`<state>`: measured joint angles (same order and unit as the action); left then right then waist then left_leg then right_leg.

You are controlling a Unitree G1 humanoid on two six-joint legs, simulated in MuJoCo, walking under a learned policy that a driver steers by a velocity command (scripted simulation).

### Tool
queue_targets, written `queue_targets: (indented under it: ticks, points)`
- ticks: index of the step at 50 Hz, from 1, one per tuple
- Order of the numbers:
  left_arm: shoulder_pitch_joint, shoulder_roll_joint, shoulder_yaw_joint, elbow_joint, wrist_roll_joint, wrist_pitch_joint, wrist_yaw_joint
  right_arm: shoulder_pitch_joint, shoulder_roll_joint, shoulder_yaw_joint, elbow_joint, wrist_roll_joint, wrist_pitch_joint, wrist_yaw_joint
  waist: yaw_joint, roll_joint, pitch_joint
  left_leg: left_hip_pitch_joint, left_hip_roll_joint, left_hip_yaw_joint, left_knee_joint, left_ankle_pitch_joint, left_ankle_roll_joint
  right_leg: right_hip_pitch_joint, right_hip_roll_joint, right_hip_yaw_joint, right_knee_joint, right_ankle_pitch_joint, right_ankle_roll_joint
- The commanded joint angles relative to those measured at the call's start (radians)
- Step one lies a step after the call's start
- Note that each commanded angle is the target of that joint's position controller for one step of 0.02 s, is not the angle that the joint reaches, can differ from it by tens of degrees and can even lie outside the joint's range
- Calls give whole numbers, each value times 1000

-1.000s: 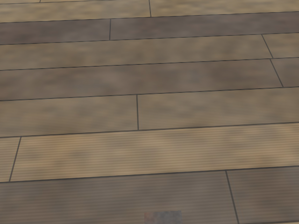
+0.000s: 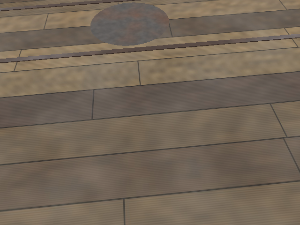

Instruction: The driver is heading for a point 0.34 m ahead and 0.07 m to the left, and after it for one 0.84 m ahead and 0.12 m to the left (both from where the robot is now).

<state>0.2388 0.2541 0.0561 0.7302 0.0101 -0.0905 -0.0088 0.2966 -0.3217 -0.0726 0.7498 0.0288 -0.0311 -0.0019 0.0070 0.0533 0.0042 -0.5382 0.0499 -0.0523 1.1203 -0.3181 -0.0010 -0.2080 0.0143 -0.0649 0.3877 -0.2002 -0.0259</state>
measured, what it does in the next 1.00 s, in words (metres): walks ahead: left foot, then right foot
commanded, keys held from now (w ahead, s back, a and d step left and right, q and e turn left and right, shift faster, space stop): w+q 0.40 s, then w+e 0.60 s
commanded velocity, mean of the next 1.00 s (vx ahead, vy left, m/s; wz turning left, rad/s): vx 0.50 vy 0.00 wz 0.12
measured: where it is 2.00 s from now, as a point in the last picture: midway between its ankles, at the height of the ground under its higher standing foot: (141, 161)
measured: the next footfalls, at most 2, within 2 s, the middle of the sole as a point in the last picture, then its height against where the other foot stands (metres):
left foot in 0.32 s outside the picture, level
right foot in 0.86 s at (158, 191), level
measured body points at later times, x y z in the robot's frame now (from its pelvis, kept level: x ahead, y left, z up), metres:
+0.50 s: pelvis +0.26 +0.09 +0.00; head +0.29 +0.11 +0.44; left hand +0.31 +0.39 -0.11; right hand +0.45 -0.14 -0.10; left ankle +0.27 +0.16 -0.74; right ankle +0.29 -0.08 -0.66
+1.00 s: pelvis +0.56 +0.09 -0.01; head +0.60 +0.08 +0.44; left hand +0.67 +0.37 -0.11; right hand +0.69 -0.18 -0.12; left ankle +0.45 +0.22 -0.65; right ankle +0.62 +0.02 -0.74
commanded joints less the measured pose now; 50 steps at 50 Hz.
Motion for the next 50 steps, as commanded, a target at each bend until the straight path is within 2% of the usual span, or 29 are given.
queue_targets:
  ticks: [1,6,11,13,14,15,16,17,18,19,20,21,22,25,27,32,37,39,40,41,42,43,44,45,46,47,48,49,50]
  points:
    - [-24,122,36,-36,0,-25,4,-25,-23,-7,-91,-5,2,7,-3,-143,29,-185,72,-51,-42,93,-17,103,-280,200,-239,171,-167]
    - [1,175,52,4,-7,-17,14,-160,2,10,-137,-8,-5,35,37,-107,48,-134,60,3,-322,325,-8,119,-258,21,-249,265,-144]
    - [64,221,66,49,-31,6,15,-288,-16,9,-202,-5,-3,60,64,-100,83,-120,34,64,-470,280,45,241,-298,-55,-203,339,-109]
    - [65,250,74,54,-38,19,19,-270,-43,-5,-215,-10,2,65,33,-128,47,-33,-19,118,-490,179,84,283,-300,-93,-93,627,-87]
    - [65,265,78,54,-42,27,23,-210,-70,-20,-206,-12,6,63,-7,-141,-1,63,-62,150,-493,131,108,290,-291,-115,20,797,-75]
    - [54,265,76,51,-46,34,27,-69,-110,-46,-172,-10,10,56,-92,-129,-76,264,-105,166,-547,168,142,232,-266,-146,209,857,-50]
    - [66,235,62,41,-30,32,32,110,-179,-81,-125,-6,20,38,-172,-72,-166,569,-80,71,-565,197,185,27,-228,-153,479,676,-9]
    - [165,86,11,-19,19,12,17,102,-308,-100,-125,6,16,26,-59,224,-245,929,202,-473,-615,93,365,-451,-48,-116,864,-276,60]
    - [85,138,11,-30,-8,-26,5,138,-244,-76,-162,0,0,29,-123,129,-415,987,293,-796,-791,-89,433,-562,7,134,1003,-411,54]
    - [-27,201,28,-62,-50,-44,-3,111,-184,-57,-146,-12,-14,34,-145,62,-273,899,262,-660,-825,-45,372,-643,-41,159,999,-313,34]
    - [-49,185,20,-72,-47,-54,1,58,-161,-50,-145,-10,-22,33,-104,10,-172,755,221,-542,-826,31,339,-626,-81,151,918,-225,22]
    - [-29,182,21,-46,-25,-53,8,-19,-112,-34,-150,-13,-23,30,-54,-36,-111,611,190,-420,-828,154,306,-559,-124,142,830,-168,27]
    - [4,187,26,-29,-16,-40,7,-68,-76,-19,-163,-29,-26,26,-15,-10,-90,505,167,-343,-847,273,292,-474,-155,144,779,-125,32]
    - [45,148,20,1,-13,0,5,-81,-77,-14,-138,-35,-44,23,14,-5,-65,368,148,-216,-907,442,293,-392,-165,115,711,-63,60]
    - [-10,123,10,-14,-14,13,8,-57,-98,-19,-109,-35,-54,17,-2,-7,-22,346,142,-146,-944,459,283,-434,-173,114,622,46,75]
    - [-140,94,-4,-36,-28,5,-12,-23,-107,-14,-59,-37,-62,8,-62,-6,40,372,107,5,-995,356,208,-412,-131,90,325,356,49]
    - [-234,95,-7,-85,-34,4,-42,33,-121,-23,3,-28,-47,6,-99,-22,84,578,183,46,-959,398,190,-499,-94,98,198,295,4]
    - [-236,98,-5,-103,-29,4,-55,32,-130,-28,14,-23,-33,-1,-87,-11,74,652,205,62,-897,540,171,-503,-75,74,180,193,-23]
    - [-213,108,0,-104,-26,5,-59,19,-138,-31,10,-22,-25,-6,-68,0,50,675,199,85,-839,711,155,-462,-46,42,175,134,-40]
    - [-166,128,10,-103,-24,9,-58,7,-158,-36,7,-21,-18,-13,-38,31,4,676,197,96,-753,897,140,-374,-15,9,186,81,-59]
    - [-62,164,32,-81,-22,13,-54,-6,-159,-35,0,-22,-7,-21,22,28,-66,663,169,133,-598,1057,118,-235,34,-27,173,66,-84]
    - [86,219,59,-52,-24,16,-44,-6,-148,-28,-8,-25,-4,-31,98,3,-152,526,136,164,-374,991,78,19,28,24,146,129,-126]
    - [209,323,89,-40,-27,25,-29,73,-76,0,-41,-52,-21,-31,97,-194,-286,182,33,185,-9,520,22,389,-201,391,162,138,-252]
    - [201,301,75,-51,-41,20,-31,92,-16,25,-54,-55,-54,-11,61,-313,-396,-134,-151,29,248,-243,-19,614,-354,879,-19,-41,-396]
    - [203,233,57,-52,-35,21,-28,-3,-106,5,-67,-16,-86,10,118,-205,-337,-241,-77,-84,286,-203,7,586,-329,819,-74,-156,-341]
    - [153,208,49,-61,-27,21,-22,-85,-113,7,-98,7,-102,18,109,-140,-208,-267,-33,-63,236,-123,23,455,-294,684,-84,-135,-302]
    - [92,196,44,-73,-23,22,-21,-113,-101,10,-104,-9,-109,16,66,-49,-108,-239,7,-51,132,-67,23,293,-258,589,-102,-36,-282]
    - [43,169,35,-87,-17,20,-17,-114,-110,1,-102,-33,-104,8,31,-48,-70,-171,36,-49,45,-28,14,184,-225,519,-119,71,-268]
    - [14,161,30,-102,-10,23,-14,-96,-105,-2,-101,-40,-93,7,2,-74,-50,-117,44,-46,12,-9,2,109,-196,484,-141,138,-268]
